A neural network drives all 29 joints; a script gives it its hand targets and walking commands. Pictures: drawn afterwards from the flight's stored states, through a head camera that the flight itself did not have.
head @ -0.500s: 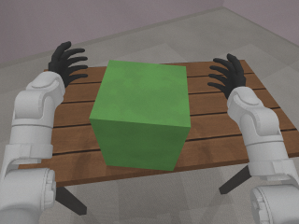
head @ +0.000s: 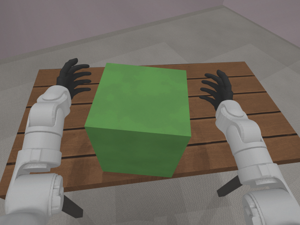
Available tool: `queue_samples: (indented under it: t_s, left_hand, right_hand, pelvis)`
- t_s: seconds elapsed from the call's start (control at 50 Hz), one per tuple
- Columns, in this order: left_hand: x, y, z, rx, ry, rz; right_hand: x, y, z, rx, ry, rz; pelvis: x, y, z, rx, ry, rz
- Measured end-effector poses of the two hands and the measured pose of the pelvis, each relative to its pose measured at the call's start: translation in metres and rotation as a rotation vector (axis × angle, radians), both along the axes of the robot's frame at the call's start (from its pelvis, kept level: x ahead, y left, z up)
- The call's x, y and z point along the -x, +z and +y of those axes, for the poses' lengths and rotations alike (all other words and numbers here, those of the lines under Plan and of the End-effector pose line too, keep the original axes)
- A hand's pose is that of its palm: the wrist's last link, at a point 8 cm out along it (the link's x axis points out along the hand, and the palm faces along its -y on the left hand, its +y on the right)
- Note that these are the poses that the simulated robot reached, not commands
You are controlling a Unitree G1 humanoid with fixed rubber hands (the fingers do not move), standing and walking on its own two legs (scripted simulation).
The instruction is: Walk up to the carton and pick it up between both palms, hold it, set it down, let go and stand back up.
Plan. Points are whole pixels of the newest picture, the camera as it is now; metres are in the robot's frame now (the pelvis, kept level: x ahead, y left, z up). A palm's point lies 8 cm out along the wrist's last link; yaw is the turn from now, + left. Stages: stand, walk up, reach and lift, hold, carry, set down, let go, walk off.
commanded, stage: reach and lift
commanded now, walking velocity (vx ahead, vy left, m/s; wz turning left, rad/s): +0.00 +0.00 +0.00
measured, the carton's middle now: (141, 124) +0.37 +0.03 +0.04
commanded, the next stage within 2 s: none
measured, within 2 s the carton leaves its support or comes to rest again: neither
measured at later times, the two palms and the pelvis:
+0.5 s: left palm (73, 114) +0.39 +0.22 +0.05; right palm (205, 118) +0.37 -0.15 +0.06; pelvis -0.02 +0.00 -0.01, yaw +1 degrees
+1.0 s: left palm (87, 111) +0.41 +0.18 +0.05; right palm (198, 118) +0.37 -0.13 +0.05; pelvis +0.00 +0.00 -0.01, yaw +0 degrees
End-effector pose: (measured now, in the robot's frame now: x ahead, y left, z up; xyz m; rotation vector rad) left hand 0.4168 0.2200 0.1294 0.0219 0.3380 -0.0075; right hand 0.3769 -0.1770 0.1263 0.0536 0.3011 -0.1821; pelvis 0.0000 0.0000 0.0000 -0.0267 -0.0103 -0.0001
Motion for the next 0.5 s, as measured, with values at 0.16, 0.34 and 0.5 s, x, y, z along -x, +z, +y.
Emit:
queue_samples:
  t_s: [0.16,0.34,0.5]
  left_hand:
    - [0.025,-0.049,-0.004,0.010,0.003,0.041]
    - [0.025,-0.064,-0.008,0.026,0.009,-0.024]
    - [0.025,-0.077,-0.003,0.048,0.047,-0.022]
  right_hand:
    - [0.018,-0.036,0.000,-0.008,-0.031,-0.007]
    - [0.008,-0.042,0.018,0.026,-0.022,-0.052]
    - [0.009,-0.062,0.029,0.039,-0.022,0.018]
  pelvis:
    - [0.013,-0.004,0.000,0.002,0.011,0.042]
    - [0.024,-0.009,0.003,0.000,0.009,0.132]
    - [0.017,-0.011,0.003,0.001,0.014,0.146]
